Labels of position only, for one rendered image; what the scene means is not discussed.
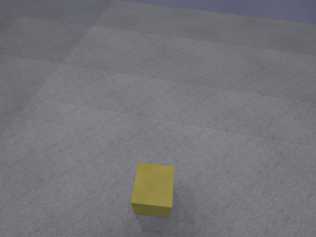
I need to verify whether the carton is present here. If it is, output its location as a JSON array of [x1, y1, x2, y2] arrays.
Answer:
[[131, 163, 174, 218]]

